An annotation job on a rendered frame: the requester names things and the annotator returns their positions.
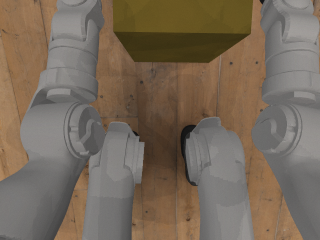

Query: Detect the right robot forearm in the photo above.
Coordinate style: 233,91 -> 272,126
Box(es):
260,0 -> 320,110

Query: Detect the robot right foot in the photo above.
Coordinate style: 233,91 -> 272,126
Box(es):
180,125 -> 198,186

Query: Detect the right robot upper arm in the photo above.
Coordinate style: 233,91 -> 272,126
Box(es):
251,102 -> 320,240

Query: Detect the carton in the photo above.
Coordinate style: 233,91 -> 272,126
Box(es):
112,0 -> 253,63

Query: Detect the left robot forearm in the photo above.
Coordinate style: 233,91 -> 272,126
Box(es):
20,0 -> 105,139

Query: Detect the left robot upper arm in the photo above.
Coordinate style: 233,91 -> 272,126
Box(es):
0,101 -> 106,240

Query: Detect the robot right shin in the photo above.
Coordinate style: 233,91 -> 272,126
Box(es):
192,117 -> 246,182

